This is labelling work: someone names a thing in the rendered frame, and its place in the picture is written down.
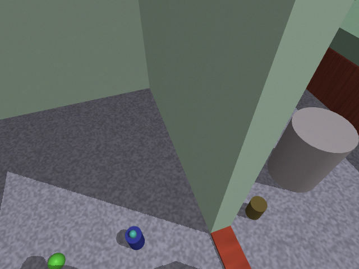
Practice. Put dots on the bed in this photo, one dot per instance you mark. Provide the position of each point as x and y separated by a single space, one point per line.
336 80

